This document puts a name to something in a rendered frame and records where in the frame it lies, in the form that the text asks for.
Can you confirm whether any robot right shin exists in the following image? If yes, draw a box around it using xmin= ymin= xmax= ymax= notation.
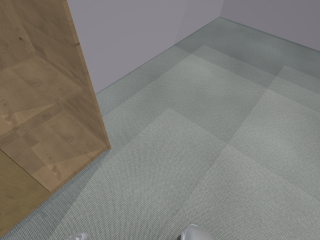
xmin=187 ymin=224 xmax=198 ymax=229

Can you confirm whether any wardrobe door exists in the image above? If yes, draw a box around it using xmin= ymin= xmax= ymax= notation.
xmin=0 ymin=149 xmax=51 ymax=236

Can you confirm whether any robot right thigh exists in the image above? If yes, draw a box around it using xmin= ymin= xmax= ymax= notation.
xmin=180 ymin=227 xmax=214 ymax=240

